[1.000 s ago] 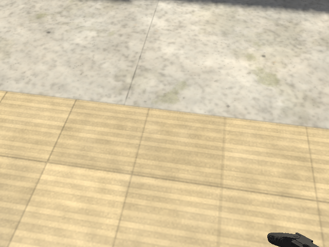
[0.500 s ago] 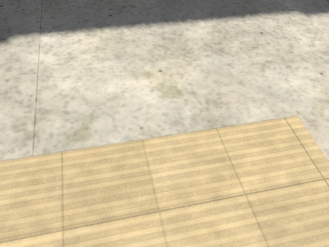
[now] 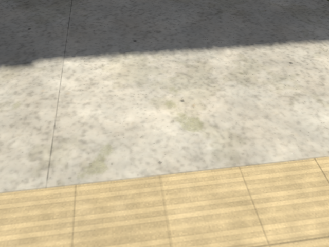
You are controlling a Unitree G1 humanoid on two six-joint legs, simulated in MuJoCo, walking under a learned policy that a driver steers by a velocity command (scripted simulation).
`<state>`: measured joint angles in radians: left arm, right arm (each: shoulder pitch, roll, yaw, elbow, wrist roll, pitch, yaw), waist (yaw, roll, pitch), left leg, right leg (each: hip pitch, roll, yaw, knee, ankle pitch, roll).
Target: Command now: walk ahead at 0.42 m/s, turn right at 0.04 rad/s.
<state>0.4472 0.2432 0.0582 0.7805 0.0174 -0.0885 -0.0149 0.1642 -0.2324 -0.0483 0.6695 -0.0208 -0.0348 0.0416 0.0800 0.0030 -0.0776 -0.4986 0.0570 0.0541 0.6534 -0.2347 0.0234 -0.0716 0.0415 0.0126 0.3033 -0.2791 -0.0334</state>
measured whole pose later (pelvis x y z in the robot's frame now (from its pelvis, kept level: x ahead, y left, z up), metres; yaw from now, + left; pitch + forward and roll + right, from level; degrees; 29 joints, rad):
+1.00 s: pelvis +0.55 +0.01 +0.00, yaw +5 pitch +1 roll -2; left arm 0.43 0.21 0.03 0.91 0.02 -0.10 0.00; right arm 0.13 -0.22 -0.02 0.77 -0.03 -0.02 0.04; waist 0.05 0.04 0.03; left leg -0.66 0.07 0.04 0.69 0.03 0.06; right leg 0.09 0.10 -0.15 0.15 -0.27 -0.08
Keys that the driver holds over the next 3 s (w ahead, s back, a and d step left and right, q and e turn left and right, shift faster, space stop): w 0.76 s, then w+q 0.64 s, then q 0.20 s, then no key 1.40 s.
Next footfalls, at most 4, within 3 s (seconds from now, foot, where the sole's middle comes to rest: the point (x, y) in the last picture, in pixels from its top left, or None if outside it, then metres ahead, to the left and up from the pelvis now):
0.06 left None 0.13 0.11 -0.78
0.56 right None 0.48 -0.06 -0.78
1.12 left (157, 199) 0.78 0.12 -0.78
1.62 right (174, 145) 1.10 0.06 -0.78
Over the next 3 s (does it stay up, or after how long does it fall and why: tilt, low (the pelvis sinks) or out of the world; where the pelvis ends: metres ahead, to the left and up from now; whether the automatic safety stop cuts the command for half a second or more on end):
stays up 0.99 0.11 0.00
